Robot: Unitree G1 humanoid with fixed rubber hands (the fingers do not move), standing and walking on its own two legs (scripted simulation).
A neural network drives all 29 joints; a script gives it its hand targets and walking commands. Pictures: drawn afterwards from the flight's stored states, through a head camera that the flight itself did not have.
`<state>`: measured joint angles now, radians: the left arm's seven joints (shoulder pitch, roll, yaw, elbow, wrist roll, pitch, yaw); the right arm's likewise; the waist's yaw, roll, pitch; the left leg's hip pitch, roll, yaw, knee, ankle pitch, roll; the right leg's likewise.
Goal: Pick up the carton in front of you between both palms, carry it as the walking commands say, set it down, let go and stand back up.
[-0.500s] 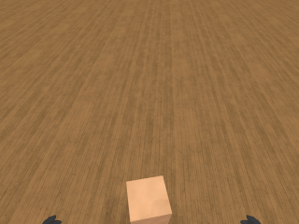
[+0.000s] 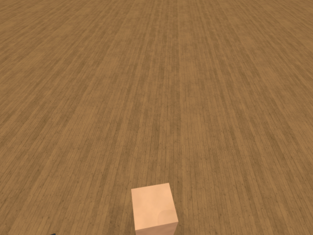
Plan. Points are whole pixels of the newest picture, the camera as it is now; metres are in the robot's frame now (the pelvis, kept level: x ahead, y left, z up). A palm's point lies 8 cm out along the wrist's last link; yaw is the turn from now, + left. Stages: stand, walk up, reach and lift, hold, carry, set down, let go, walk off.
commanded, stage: stand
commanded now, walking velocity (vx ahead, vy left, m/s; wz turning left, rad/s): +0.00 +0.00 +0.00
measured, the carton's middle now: (152, 212) +0.41 +0.00 -0.65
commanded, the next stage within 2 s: none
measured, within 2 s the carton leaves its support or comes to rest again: neither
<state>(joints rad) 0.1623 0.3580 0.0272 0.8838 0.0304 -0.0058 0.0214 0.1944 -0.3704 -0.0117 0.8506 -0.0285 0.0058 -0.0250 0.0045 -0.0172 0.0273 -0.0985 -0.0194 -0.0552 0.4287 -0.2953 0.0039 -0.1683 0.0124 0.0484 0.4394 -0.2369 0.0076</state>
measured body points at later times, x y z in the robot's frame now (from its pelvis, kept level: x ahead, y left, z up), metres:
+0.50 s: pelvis -0.01 +0.00 +0.00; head -0.02 +0.01 +0.45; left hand +0.09 +0.31 -0.11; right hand +0.08 -0.31 -0.11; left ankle -0.04 +0.12 -0.74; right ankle +0.00 -0.13 -0.74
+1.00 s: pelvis -0.01 -0.01 +0.00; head -0.02 +0.00 +0.45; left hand +0.08 +0.31 -0.12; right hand +0.09 -0.32 -0.11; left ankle -0.04 +0.12 -0.74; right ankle +0.00 -0.13 -0.74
